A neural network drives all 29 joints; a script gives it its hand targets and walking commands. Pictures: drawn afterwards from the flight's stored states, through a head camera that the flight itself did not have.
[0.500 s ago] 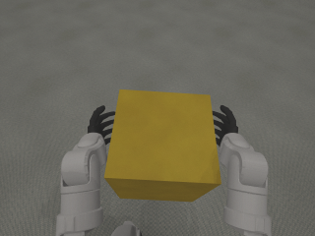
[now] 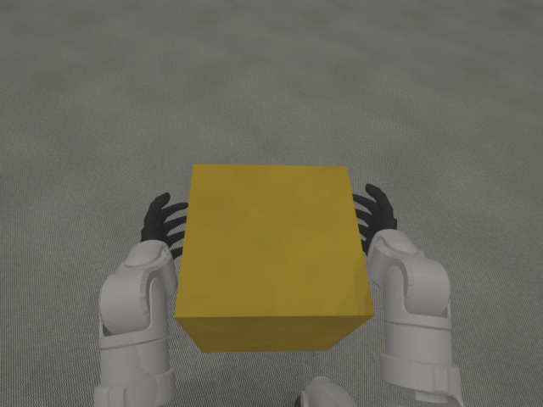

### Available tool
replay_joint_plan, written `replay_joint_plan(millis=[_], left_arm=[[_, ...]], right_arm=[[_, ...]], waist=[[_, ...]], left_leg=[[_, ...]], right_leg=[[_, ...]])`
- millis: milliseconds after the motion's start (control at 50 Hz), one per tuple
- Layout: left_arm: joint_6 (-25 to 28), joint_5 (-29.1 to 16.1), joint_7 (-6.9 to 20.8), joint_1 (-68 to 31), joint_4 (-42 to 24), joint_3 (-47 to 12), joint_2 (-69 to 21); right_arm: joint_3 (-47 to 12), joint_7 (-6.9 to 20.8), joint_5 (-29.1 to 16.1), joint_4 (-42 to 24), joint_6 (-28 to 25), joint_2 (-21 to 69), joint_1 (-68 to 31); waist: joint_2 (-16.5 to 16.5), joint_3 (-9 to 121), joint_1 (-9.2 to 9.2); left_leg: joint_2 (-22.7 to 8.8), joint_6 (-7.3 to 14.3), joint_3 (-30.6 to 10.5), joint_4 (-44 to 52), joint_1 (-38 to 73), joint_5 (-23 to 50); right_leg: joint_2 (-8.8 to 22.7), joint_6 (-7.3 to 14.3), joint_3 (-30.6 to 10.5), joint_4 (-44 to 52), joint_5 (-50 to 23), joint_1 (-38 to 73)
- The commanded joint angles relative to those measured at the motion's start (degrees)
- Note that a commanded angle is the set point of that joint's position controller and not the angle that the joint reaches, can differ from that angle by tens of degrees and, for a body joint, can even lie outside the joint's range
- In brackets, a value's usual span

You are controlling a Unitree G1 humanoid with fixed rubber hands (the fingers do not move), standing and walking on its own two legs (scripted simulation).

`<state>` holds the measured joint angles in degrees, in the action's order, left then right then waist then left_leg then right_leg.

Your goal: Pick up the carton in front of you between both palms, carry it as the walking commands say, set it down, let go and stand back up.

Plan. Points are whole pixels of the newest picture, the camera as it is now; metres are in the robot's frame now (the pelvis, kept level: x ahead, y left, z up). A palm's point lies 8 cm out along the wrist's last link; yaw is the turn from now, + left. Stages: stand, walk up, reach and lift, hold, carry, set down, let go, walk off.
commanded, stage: carry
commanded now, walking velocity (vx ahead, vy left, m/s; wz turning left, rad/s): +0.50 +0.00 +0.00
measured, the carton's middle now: (268, 268) +0.32 -0.01 +0.02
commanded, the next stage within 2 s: none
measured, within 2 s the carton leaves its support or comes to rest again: neither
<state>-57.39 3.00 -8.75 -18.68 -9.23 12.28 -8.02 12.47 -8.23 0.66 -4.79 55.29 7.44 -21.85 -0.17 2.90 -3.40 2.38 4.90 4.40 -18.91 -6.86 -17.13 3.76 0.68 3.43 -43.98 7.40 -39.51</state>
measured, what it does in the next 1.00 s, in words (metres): walks ahead: right foot, then left foot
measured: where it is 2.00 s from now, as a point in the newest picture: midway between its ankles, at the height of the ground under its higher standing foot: (253, 177)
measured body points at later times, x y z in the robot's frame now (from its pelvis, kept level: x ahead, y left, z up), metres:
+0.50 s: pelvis +0.32 -0.04 +0.00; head +0.31 -0.05 +0.45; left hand +0.57 +0.12 +0.10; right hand +0.59 -0.18 +0.09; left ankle +0.44 +0.12 -0.70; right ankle +0.23 -0.11 -0.74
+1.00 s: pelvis +0.63 +0.00 +0.01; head +0.60 +0.01 +0.46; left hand +0.87 +0.15 +0.09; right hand +0.87 -0.15 +0.10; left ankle +0.57 +0.08 -0.74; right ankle +0.76 -0.16 -0.69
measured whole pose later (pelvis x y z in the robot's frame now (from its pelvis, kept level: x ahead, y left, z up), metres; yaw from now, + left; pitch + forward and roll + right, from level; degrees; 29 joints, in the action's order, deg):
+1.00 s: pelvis +0.63 +0.00 +0.01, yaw -1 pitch +4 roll -1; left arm -68.3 3.5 -7.9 3.3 -29.8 1.9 -7.6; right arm 2.5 -7.2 2.3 -27.7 66.2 7.5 2.1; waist -0.4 9.6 -1.1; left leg -0.8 2.4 11.9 -11.4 -3.1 -12.2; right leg 7.6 -1.5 6.3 -39.0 4.3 -35.1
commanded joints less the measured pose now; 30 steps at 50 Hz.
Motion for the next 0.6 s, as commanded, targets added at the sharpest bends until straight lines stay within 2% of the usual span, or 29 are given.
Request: replay_joint_plan(millis=[0,40,60,80,100,120,140,160,180,200,220,240,260,280,300,320,420,520,540,580], left_arm=[[0.39,-9.14,-0.15,-32.16,-4.17,-35.94,-38.17],[-0.91,-9.77,-0.26,-30.84,-5.05,-35.78,-36.94],[-1.58,-10.13,-0.25,-30.07,-5.49,-35.73,-36.43],[-2.18,-10.48,-0.26,-28.56,-5.69,-35.65,-36.04],[-2.76,-10.73,-0.23,-27.15,-5.99,-35.38,-35.82],[-3.44,-10.76,-0.09,-25.20,-6.40,-34.77,-35.38],[-3.94,-10.28,-0.32,-26.19,-6.72,-34.22,-33.37],[-4.53,-10.99,-0.07,-22.03,-7.02,-34.87,-35.38],[-4.82,-11.88,0.68,-22.53,-9.18,-35.95,-37.84],[-5.05,-12.82,1.67,-22.74,-10.68,-37.45,-40.83],[-5.07,-13.94,2.72,-23.11,-13.17,-39.54,-43.50],[-4.97,-14.63,3.71,-23.43,-15.56,-41.25,-45.29],[-5.19,-15.64,4.78,-21.91,-16.78,-42.55,-47.93],[-5.40,-16.21,5.63,-19.95,-18.07,-43.06,-48.67],[-5.78,-16.58,6.29,-17.44,-19.34,-43.09,-48.48],[-6.12,-16.98,6.87,-15.55,-20.48,-43.87,-49.05],[-8.19,-16.33,8.32,-4.66,-23.45,-43.96,-46.44],[-10.03,-15.39,8.11,-2.67,-25.53,-43.43,-41.46],[-10.30,-15.44,7.88,-2.73,-25.92,-43.53,-40.71],[-10.85,-15.66,7.41,-2.77,-26.59,-43.93,-39.42]], right_arm=[[-36.40,2.05,-10.68,-5.22,1.79,40.35,-26.17],[-35.92,1.46,-10.19,-6.11,2.95,38.90,-24.64],[-35.74,1.22,-10.00,-6.90,3.58,38.24,-23.76],[-35.74,0.99,-10.01,-7.91,4.26,37.76,-23.10],[-35.94,0.80,-10.08,-8.95,4.94,37.28,-22.33],[-36.21,0.59,-10.37,-10.28,5.70,36.52,-22.94],[-37.09,0.63,-10.64,-10.42,6.71,38.25,-22.32],[-36.91,0.83,-10.79,-11.82,7.35,37.92,-21.02],[-37.52,1.19,-11.42,-13.11,7.74,40.28,-21.21],[-38.07,1.78,-11.56,-13.83,7.93,42.67,-20.59],[-38.91,2.52,-11.44,-14.66,7.97,44.60,-18.70],[-39.97,3.35,-11.15,-16.02,7.91,46.68,-17.21],[-41.22,3.94,-11.17,-17.20,8.01,47.85,-15.34],[-42.77,4.45,-11.36,-18.65,8.12,49.48,-13.52],[-44.07,4.90,-11.63,-17.33,8.55,52.15,-9.24],[-43.88,5.16,-11.65,-20.55,8.37,51.57,-8.39],[-45.64,5.62,-11.46,-24.86,10.35,50.17,0.47],[-46.51,6.26,-12.33,-28.42,12.44,45.61,0.32],[-46.34,6.26,-12.56,-28.91,12.77,44.71,0.35],[-45.50,6.12,-12.63,-29.11,13.29,43.03,1.27]], waist=[[8.03,15.03,-0.93],[8.70,14.15,-0.07],[9.44,15.24,0.66],[8.95,17.39,2.16],[6.39,20.76,3.96],[1.01,25.24,5.34],[-14.14,30.39,4.37],[-14.24,29.20,5.38],[-11.44,26.10,5.02],[-4.88,23.60,4.61],[-1.71,21.10,3.87],[-2.41,20.62,3.69],[-3.65,20.24,3.61],[-4.89,20.01,3.64],[-5.55,19.25,3.68],[-5.97,18.69,3.67],[-6.97,13.06,4.12],[-8.27,6.56,4.62],[-8.63,5.78,4.58],[-9.36,7.54,3.95]], left_leg=[[-12.92,4.50,-7.00,-0.12,17.90,41.27],[-12.80,2.67,-4.58,-1.93,17.50,48.56],[-12.77,1.43,-3.14,-4.65,16.60,53.92],[-11.97,-0.35,-0.80,-10.38,14.09,55.84],[-10.46,-2.29,1.41,-18.92,8.12,49.52],[-9.01,-3.70,1.06,-30.70,-3.81,29.45],[-1.28,-5.73,-0.39,-46.93,-23.62,-2.22],[0.36,-5.30,-5.03,-55.34,-31.42,-9.97],[-2.68,-4.48,-6.35,-57.03,-34.25,-8.62],[-4.88,-4.38,-6.43,-54.30,-33.60,-5.63],[-7.00,-4.59,-6.01,-49.63,-32.00,-2.71],[-8.02,-5.11,-5.59,-45.57,-29.27,-0.60],[-7.80,-5.58,-4.41,-43.04,-27.39,0.79],[-7.54,-6.00,-3.50,-40.19,-26.70,1.43],[-7.21,-6.42,-2.59,-37.84,-27.30,2.47],[-7.21,-6.81,-1.71,-34.96,-28.29,3.38],[-6.85,-7.58,2.70,-21.38,-30.94,10.13],[-5.33,-5.42,6.20,-12.24,-28.69,15.60],[-5.21,-4.74,6.79,-10.85,-26.57,16.10],[-3.34,-3.48,9.13,-9.21,-16.81,14.78]], right_leg=[[-2.29,0.92,3.50,7.44,-4.35,-1.19],[-3.71,1.98,5.37,13.72,-5.85,4.42],[-5.07,2.49,6.93,15.93,-6.24,10.13],[-6.67,2.39,8.71,19.45,-7.19,19.32],[-6.10,2.25,8.62,22.28,-7.71,31.84],[3.38,3.55,-3.02,20.54,-6.85,46.63],[20.91,13.10,-30.08,19.96,-11.72,63.03],[19.91,15.81,-35.82,24.91,-8.72,61.20],[17.84,14.37,-29.63,24.92,-10.32,57.71],[16.85,12.37,-24.45,25.70,-13.19,53.17],[15.60,9.95,-20.06,27.31,-13.68,48.39],[14.24,8.23,-16.86,29.15,-11.12,45.32],[13.12,7.55,-13.94,30.39,-10.69,43.36],[12.37,7.59,-11.71,31.24,-10.85,42.71],[12.00,7.88,-10.14,32.33,-11.15,43.09],[11.56,8.10,-8.72,32.61,-13.23,44.28],[8.88,7.15,-2.56,32.70,-21.52,46.74],[8.70,6.06,0.18,32.25,-27.89,46.57],[8.88,5.60,0.62,31.78,-29.25,46.19],[8.76,4.29,2.86,25.33,-37.59,44.33]])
